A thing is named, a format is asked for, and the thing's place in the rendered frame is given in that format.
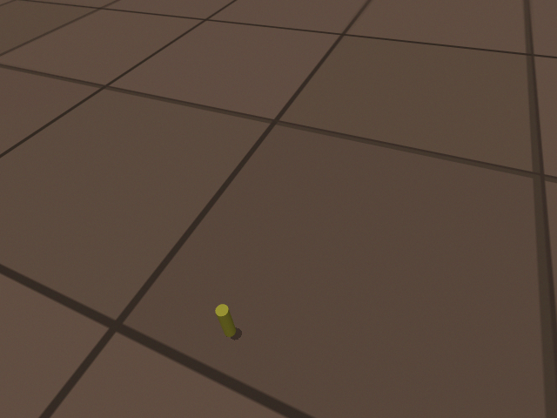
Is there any can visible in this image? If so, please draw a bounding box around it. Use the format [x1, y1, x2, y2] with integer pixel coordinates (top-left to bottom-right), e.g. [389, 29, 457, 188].
[215, 304, 236, 337]

